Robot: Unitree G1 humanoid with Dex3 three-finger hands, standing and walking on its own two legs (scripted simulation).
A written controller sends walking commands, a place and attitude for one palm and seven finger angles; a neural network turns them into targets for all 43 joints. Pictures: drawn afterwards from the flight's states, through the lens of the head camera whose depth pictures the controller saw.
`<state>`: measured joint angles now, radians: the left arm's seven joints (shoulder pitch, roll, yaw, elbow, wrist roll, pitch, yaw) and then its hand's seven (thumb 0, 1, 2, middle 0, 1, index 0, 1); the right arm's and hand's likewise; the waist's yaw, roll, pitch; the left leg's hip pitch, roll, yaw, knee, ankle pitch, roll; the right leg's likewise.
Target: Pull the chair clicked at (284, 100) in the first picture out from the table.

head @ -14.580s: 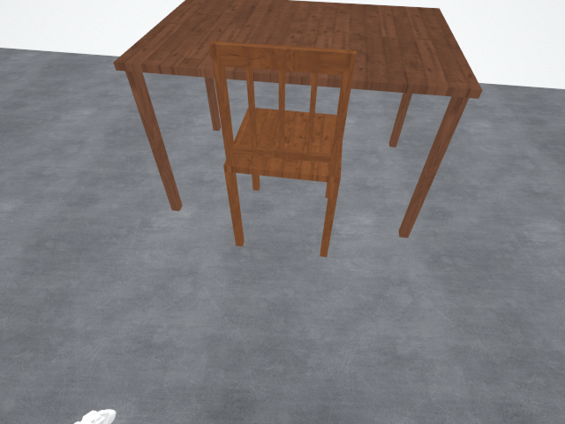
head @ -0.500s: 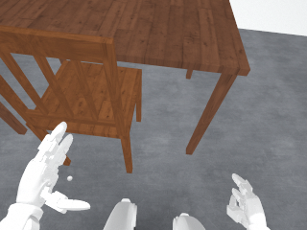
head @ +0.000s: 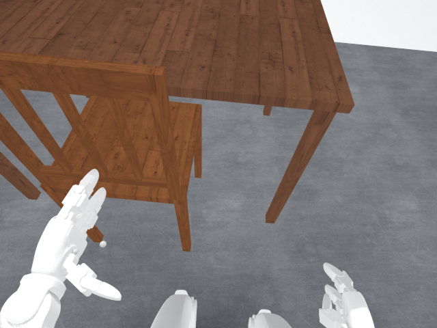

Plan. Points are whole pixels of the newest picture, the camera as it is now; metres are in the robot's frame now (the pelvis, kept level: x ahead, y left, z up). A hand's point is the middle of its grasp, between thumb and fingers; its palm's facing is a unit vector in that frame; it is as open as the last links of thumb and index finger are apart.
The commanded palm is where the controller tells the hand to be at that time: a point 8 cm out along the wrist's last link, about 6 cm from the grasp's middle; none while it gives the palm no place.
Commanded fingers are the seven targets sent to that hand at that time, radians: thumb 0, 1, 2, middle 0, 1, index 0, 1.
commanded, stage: raise the hand toward the chair's back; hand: left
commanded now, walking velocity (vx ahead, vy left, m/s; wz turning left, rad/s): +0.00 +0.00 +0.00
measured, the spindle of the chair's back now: (85, 139) +0.48 +0.32 +0.01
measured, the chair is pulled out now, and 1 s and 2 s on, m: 0.00 0.00 0.00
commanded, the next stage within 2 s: aim the fingers beside a spindle in 0.40 s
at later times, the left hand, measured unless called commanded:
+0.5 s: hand (105, 245) +0.24 +0.20 +0.05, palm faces -0.04 -1.00 -0.04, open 16.9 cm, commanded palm +0.22 +0.25 +0.06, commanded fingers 0.00 -0.50 0.30 -0.06 -0.08 -0.06 -0.08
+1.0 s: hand (135, 230) +0.27 +0.16 +0.03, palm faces -0.09 -1.00 -0.03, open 16.9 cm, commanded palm +0.26 +0.22 +0.04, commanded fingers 0.00 -0.50 0.30 -0.06 -0.08 -0.06 -0.08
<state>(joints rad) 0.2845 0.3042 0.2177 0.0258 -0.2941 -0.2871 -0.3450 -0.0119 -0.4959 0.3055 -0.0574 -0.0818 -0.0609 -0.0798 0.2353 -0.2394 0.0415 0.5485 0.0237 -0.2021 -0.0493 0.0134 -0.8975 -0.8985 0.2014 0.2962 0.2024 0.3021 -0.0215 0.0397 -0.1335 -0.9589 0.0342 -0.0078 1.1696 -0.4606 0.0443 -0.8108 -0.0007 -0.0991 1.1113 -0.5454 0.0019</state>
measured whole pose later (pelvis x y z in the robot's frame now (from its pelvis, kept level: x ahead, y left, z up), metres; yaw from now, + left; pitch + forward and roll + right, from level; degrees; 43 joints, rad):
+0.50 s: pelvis +0.00 -0.01 +0.00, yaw +0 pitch +14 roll -4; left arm 0.29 0.29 0.22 0.04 -0.31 -0.34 -0.34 -0.01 -0.50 0.30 -0.06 -0.08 -0.06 -0.08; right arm 0.21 -0.24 0.04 0.53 0.02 -0.20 -0.05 0.01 -0.90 -0.90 0.20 0.30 0.20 0.30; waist -0.01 0.03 -0.14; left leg -0.96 0.04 -0.02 1.17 -0.46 0.03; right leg -0.82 0.00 -0.10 1.12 -0.55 -0.01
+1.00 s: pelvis +0.00 -0.01 -0.01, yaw +0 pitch +17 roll -3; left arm 0.18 0.26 0.15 0.11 -0.25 -0.33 -0.27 -0.01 -0.50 0.30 -0.06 -0.08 -0.06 -0.08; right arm 0.23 -0.24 0.04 0.54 0.01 -0.19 -0.04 0.01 -0.90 -0.90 0.20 0.30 0.20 0.30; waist -0.03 0.04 -0.15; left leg -1.03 0.04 -0.01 1.21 -0.48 0.03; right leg -0.90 0.00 -0.10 1.18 -0.58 -0.02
